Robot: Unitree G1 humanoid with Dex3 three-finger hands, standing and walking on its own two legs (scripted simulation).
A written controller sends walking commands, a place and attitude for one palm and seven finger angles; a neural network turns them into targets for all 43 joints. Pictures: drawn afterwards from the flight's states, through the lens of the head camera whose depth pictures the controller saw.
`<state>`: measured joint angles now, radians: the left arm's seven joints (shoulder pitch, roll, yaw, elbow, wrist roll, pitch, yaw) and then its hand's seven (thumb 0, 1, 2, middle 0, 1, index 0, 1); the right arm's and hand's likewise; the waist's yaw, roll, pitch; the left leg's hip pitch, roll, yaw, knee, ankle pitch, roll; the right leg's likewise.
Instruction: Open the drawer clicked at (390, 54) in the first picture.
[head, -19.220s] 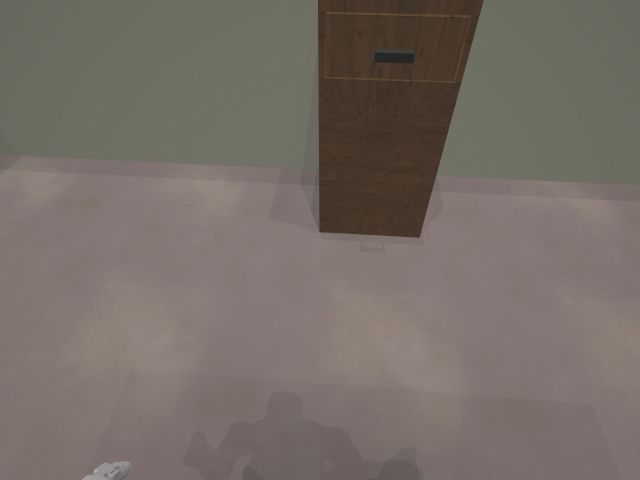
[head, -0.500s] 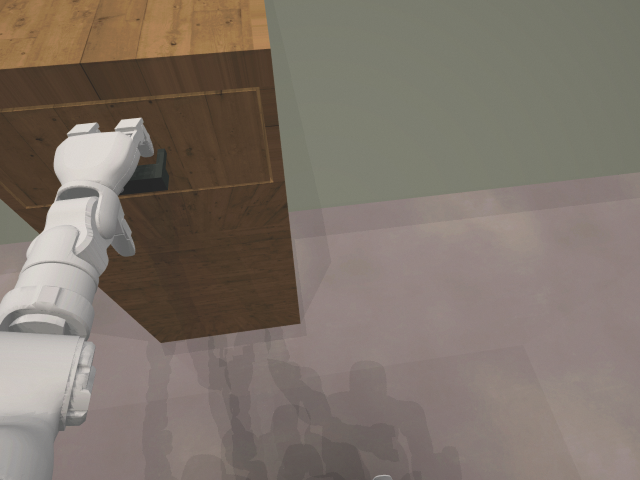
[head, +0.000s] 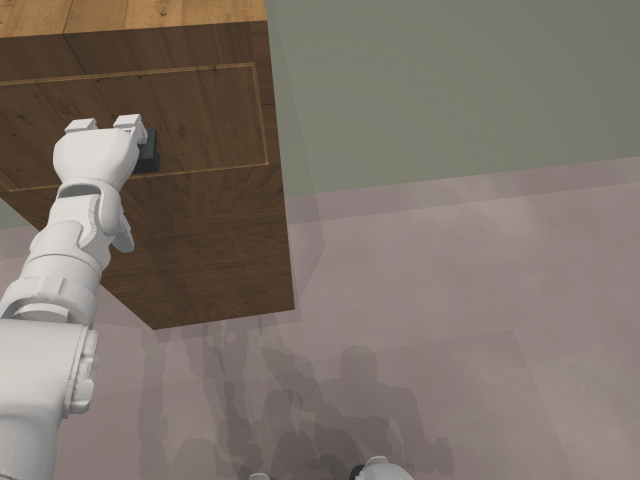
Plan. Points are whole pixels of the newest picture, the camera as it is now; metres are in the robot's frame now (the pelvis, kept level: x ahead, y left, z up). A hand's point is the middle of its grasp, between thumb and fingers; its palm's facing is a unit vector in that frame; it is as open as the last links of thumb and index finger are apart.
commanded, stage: lower the fingers behind the handle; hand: left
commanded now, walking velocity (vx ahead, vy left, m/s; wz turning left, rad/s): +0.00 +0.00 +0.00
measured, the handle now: (116, 149) +0.54 +0.26 +0.06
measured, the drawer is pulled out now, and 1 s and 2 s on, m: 0.00 0.00 0.05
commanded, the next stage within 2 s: close the thumb around the handle in 0.52 s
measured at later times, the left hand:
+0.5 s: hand (120, 190) +0.49 +0.25 +0.04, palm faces -0.05 -0.01 -1.00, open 13.9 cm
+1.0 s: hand (120, 189) +0.49 +0.25 +0.04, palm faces -0.05 -0.01 -1.00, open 10.0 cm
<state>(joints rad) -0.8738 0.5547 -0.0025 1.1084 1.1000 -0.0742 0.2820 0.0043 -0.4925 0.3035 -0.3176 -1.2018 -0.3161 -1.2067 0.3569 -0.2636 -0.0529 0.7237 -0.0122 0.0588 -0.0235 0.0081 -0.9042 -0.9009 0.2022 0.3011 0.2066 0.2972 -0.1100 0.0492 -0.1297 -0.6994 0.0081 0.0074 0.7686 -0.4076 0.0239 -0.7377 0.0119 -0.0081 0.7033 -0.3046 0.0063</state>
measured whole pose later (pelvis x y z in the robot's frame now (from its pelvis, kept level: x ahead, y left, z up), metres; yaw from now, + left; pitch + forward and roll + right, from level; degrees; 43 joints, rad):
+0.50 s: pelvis +0.00 +0.00 +0.00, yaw +0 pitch +20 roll -2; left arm -0.84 0.55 0.00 1.08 1.09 -0.06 0.29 0.00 -0.49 0.30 -0.30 -1.20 -0.30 -1.19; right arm 0.37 -0.26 -0.06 0.73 -0.01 0.06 -0.02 0.01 -0.90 -0.90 0.20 0.30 0.21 0.30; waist -0.11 0.06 -0.14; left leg -0.72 0.01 0.01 0.79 -0.42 0.03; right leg -0.76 0.02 -0.01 0.72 -0.32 0.01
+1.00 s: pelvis +0.00 +0.00 +0.00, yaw +0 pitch +20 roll -2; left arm -0.84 0.55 0.00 1.07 1.09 -0.07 0.29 0.00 0.10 0.56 -0.34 -1.26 -0.34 -1.25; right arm 0.35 -0.27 -0.06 0.73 -0.01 0.07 -0.02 0.01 -0.90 -0.90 0.20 0.30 0.21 0.30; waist -0.10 0.05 -0.14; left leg -0.71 0.01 0.00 0.79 -0.42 0.02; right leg -0.75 0.02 -0.01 0.72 -0.32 0.00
